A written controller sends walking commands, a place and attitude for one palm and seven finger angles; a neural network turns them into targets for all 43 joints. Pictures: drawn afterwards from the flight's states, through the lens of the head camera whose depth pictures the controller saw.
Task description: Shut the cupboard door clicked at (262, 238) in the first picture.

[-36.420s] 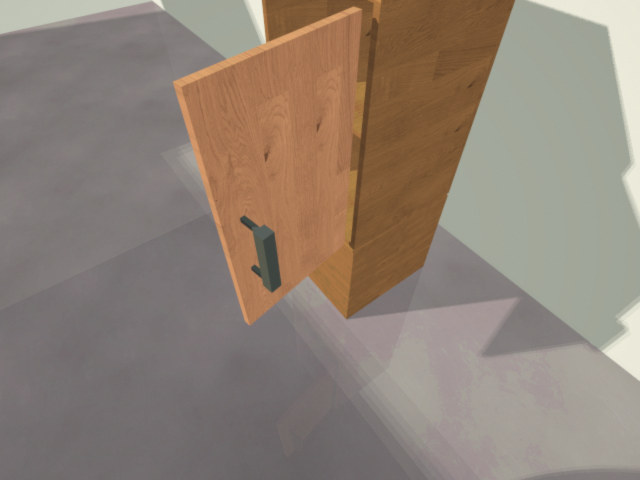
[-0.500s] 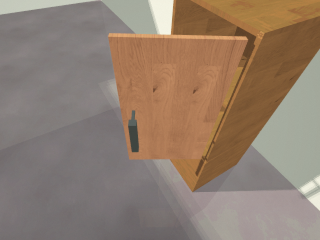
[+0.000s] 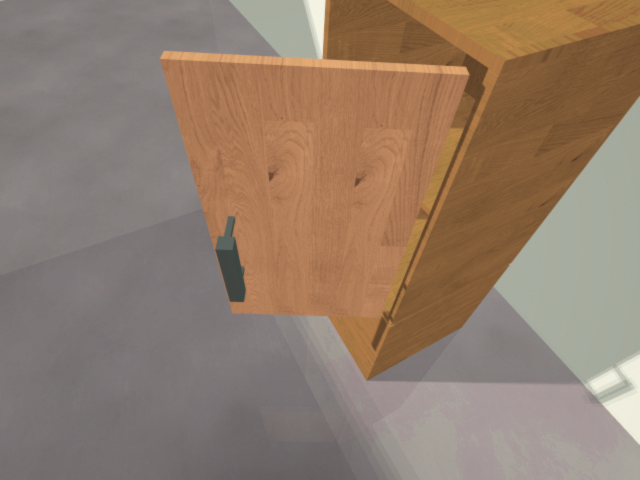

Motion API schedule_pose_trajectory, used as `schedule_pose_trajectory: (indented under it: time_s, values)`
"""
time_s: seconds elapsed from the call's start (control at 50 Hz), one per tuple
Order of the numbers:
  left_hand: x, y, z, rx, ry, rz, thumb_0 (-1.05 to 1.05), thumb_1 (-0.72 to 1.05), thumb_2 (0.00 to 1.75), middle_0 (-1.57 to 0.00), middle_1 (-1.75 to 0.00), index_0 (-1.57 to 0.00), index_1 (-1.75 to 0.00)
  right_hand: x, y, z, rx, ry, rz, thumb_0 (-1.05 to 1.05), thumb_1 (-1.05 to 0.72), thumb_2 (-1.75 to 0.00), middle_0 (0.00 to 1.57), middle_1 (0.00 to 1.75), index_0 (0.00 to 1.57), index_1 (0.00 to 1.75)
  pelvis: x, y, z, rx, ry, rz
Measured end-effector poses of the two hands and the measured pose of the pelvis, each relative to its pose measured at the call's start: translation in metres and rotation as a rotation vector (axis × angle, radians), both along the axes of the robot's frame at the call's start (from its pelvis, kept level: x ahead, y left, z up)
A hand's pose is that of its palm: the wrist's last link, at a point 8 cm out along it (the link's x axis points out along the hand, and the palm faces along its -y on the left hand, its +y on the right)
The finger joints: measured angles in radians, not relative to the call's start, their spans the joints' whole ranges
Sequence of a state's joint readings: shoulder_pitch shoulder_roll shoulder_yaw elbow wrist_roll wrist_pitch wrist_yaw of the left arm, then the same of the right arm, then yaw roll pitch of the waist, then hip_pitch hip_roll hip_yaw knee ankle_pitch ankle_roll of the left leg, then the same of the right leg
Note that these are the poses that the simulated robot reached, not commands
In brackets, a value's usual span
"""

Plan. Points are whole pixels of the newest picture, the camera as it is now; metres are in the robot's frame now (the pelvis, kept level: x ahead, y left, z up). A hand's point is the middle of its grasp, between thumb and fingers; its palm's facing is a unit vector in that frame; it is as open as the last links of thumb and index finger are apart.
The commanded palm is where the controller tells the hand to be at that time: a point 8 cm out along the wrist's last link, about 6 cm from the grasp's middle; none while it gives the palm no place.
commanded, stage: come to a stop and stand still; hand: left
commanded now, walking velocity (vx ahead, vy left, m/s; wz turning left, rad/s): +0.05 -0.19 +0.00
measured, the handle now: (234, 260) +0.45 +0.18 -0.08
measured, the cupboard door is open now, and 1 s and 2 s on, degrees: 61 61 61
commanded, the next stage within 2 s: look again from close up in 1.48 s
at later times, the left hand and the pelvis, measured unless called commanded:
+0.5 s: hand out of the picture +0.04 +0.13 -0.17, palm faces +0.07 -0.98 -0.20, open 7.3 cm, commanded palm none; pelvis +0.03 -0.05 +0.01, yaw +1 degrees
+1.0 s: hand out of the picture +0.07 +0.17 -0.16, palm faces +0.00 -0.97 -0.23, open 7.4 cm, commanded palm none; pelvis +0.03 -0.02 +0.01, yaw +0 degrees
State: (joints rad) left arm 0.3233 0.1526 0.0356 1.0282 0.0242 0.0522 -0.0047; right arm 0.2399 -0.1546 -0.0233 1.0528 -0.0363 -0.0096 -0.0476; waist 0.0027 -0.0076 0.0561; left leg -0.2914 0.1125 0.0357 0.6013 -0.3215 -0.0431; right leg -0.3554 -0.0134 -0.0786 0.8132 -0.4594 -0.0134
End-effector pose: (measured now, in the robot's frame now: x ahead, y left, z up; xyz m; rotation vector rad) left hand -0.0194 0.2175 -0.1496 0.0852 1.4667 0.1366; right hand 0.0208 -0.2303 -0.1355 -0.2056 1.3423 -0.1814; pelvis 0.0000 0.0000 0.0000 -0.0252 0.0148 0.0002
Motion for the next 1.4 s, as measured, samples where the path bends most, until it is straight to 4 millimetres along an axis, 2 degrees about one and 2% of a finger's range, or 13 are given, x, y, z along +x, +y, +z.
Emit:
schedule_pose_trajectory:
  time_s: [0.08, 0.18, 0.3, 0.46, 0.62, 0.84, 0.98, 1.12, 1.4]
  values:
    - [0.025, -0.009, -0.002, 0.051, -0.102, 0.002, 0.01, 0.91, 0.90, -0.20, -0.29, -0.20, -0.30, 0.005, -0.028, -0.014, 0.010, 0.028, 0.006, 0.00, -0.90, -0.90, 0.20, 0.30, 0.20, 0.30, 0.005, -0.024, -0.011, 0.013, 0.011, 0.012]
    - [0.037, -0.026, 0.006, 0.065, -0.123, 0.016, 0.01, 0.91, 0.90, -0.20, -0.29, -0.20, -0.30, 0.033, -0.046, -0.004, 0.006, -0.005, 0.024, 0.01, -0.91, -0.90, 0.20, 0.30, 0.20, 0.30, 0.016, -0.036, -0.002, 0.010, 0.012, 0.026]
    - [0.047, -0.039, 0.000, 0.034, -0.111, 0.011, 0.01, 0.91, 0.90, -0.20, -0.29, -0.20, -0.30, 0.069, -0.038, 0.004, 0.023, -0.097, 0.042, 0.01, -0.91, -0.90, 0.19, 0.30, 0.20, 0.30, 0.028, -0.040, 0.000, 0.011, -0.004, 0.018]
    - [0.055, -0.037, 0.008, 0.061, -0.122, 0.017, 0.01, 0.92, 0.90, -0.20, -0.29, -0.20, -0.30, 0.090, -0.030, 0.007, 0.053, -0.128, 0.078, 0.00, -0.92, -0.90, 0.20, 0.30, 0.20, 0.30, 0.027, -0.045, 0.005, 0.029, -0.011, 0.016]
    - [0.053, -0.029, 0.014, 0.093, -0.136, -0.035, 0.01, 0.91, 0.90, -0.20, -0.30, -0.20, -0.30, 0.078, -0.031, 0.002, 0.076, -0.148, 0.042, 0.00, -0.91, -0.90, 0.20, 0.30, 0.20, 0.30, 0.023, -0.040, 0.003, 0.014, -0.012, 0.007]
    - [0.078, -0.006, 0.022, 0.105, -0.202, -0.061, 0.01, 0.91, 0.90, -0.20, -0.29, -0.20, -0.30, 0.029, -0.022, -0.002, 0.067, -0.055, 0.034, 0.00, -0.92, -0.90, 0.20, 0.30, 0.20, 0.30, 0.024, -0.022, 0.005, 0.022, -0.023, 0.011]
    - [0.080, -0.003, 0.022, 0.093, -0.170, -0.073, 0.01, 0.91, 0.90, -0.20, -0.29, -0.20, -0.30, 0.012, -0.010, -0.002, 0.082, 0.010, 0.020, 0.01, -0.91, -0.90, 0.20, 0.30, 0.20, 0.30, 0.029, -0.017, 0.008, 0.025, -0.015, 0.004]
    - [0.075, -0.006, 0.017, 0.071, -0.123, -0.062, 0.01, 0.91, 0.90, -0.20, -0.29, -0.20, -0.30, 0.014, -0.004, -0.001, 0.077, 0.036, 0.013, 0.01, -0.91, -0.90, 0.20, 0.30, 0.20, 0.30, 0.036, -0.014, 0.009, 0.026, -0.019, 0.001]
    - [0.062, -0.011, 0.009, 0.036, -0.047, -0.039, 0.01, 0.91, 0.90, -0.20, -0.29, -0.20, -0.30, 0.037, -0.005, 0.004, 0.041, 0.026, 0.017, 0.01, -0.92, -0.90, 0.20, 0.30, 0.20, 0.30, 0.049, -0.009, 0.010, 0.023, -0.021, -0.002]
